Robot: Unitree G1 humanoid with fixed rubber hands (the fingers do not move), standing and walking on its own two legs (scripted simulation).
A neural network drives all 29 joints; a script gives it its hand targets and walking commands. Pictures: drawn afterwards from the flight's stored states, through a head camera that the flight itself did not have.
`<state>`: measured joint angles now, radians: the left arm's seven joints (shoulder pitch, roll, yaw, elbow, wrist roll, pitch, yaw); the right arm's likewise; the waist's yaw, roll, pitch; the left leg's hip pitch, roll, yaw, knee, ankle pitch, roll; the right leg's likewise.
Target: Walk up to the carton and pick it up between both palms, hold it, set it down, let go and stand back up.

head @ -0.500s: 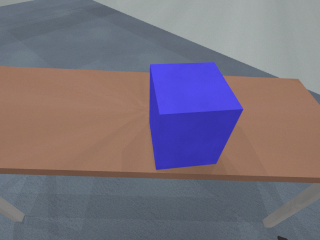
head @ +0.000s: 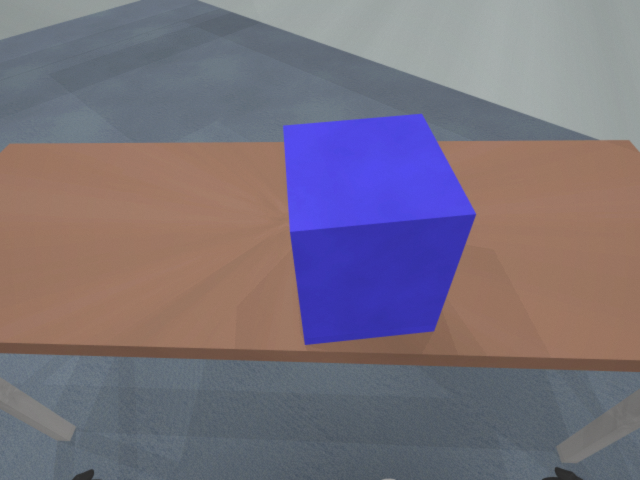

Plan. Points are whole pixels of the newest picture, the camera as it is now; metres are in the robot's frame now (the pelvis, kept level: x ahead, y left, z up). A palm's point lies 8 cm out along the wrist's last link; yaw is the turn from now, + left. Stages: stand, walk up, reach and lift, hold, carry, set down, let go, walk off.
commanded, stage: walk up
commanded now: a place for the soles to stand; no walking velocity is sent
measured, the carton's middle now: (361, 232) +0.45 -0.06 +0.05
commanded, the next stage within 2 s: none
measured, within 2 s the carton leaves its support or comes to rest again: neither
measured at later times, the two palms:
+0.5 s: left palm out of the picture +0.11 +0.32 -0.06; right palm out of the picture +0.11 -0.30 -0.08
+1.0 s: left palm out of the picture +0.14 +0.28 -0.07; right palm out of the picture +0.14 -0.35 -0.09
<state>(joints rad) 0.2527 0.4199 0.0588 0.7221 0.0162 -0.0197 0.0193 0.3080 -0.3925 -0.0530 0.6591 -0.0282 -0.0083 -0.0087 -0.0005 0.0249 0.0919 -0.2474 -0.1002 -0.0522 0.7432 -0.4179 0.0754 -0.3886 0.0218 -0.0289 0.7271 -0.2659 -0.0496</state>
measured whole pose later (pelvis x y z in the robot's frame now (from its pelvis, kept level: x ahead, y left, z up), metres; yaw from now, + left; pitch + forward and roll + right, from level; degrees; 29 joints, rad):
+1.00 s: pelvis +0.04 -0.04 +0.00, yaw -1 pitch -1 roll +2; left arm 0.25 0.42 0.06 0.72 0.03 -0.03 -0.02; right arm 0.27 -0.39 -0.05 0.66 -0.03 -0.06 -0.04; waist 0.00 0.00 0.10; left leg -0.32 -0.06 -0.05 0.86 -0.54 0.05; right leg -0.36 0.04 0.03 0.76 -0.38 -0.07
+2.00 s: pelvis +0.04 -0.05 +0.00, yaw -3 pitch -2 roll +0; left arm 0.25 0.42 0.06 0.72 0.01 -0.04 0.00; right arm 0.21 -0.39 -0.01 0.66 -0.03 -0.05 -0.01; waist 0.00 -0.02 0.11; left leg -0.31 -0.01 -0.05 0.76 -0.40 0.00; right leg -0.32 0.04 0.03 0.77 -0.40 -0.03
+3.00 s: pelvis +0.01 -0.03 +0.03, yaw -3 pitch -1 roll +0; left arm 0.15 0.34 0.00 0.36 -0.07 0.13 0.12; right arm 0.21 -0.33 -0.06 0.63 0.10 -0.25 0.13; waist -0.02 -0.04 -0.01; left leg -0.28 -0.01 -0.05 0.51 -0.22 -0.02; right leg -0.27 0.03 0.03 0.49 -0.21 -0.04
